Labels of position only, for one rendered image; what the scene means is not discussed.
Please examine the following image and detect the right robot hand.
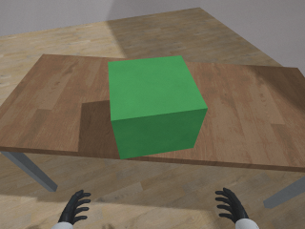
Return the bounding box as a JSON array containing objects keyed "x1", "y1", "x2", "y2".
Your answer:
[{"x1": 215, "y1": 187, "x2": 249, "y2": 224}]

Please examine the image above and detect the left robot hand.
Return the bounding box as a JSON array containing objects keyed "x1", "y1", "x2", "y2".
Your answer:
[{"x1": 57, "y1": 189, "x2": 91, "y2": 225}]

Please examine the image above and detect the table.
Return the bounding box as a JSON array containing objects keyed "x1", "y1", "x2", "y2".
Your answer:
[{"x1": 0, "y1": 53, "x2": 305, "y2": 209}]

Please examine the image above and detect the carton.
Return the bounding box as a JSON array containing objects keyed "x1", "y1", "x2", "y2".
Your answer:
[{"x1": 108, "y1": 55, "x2": 208, "y2": 159}]

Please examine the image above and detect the robot right forearm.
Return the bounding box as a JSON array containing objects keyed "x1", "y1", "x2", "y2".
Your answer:
[{"x1": 235, "y1": 219, "x2": 259, "y2": 229}]

